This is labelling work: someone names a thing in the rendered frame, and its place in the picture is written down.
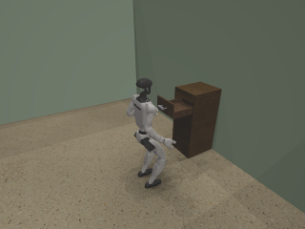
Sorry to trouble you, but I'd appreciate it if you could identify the right robot forearm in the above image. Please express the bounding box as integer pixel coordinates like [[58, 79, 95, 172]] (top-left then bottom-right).
[[147, 127, 166, 144]]

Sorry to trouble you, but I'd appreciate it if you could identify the cabinet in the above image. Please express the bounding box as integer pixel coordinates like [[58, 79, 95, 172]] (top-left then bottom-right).
[[172, 81, 222, 158]]

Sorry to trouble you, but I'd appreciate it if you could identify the right robot upper arm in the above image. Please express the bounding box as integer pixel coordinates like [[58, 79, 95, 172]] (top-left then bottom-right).
[[144, 103, 156, 133]]

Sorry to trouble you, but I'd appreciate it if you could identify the right robot hand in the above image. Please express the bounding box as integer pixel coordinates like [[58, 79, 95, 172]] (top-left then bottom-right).
[[164, 138, 176, 149]]

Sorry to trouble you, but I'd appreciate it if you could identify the robot torso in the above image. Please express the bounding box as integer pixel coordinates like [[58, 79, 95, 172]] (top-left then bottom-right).
[[133, 98, 152, 146]]

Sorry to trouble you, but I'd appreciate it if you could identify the right robot foot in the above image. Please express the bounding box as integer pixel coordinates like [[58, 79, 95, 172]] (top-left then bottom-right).
[[145, 178, 161, 189]]

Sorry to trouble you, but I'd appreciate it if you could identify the left robot upper arm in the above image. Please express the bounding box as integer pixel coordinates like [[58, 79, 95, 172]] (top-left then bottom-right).
[[126, 94, 139, 117]]

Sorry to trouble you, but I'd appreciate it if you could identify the drawer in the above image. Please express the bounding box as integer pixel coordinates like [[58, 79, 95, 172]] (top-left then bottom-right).
[[157, 95, 193, 119]]

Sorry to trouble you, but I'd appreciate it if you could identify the handle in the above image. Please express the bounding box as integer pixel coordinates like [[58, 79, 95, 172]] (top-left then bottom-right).
[[157, 105, 167, 111]]

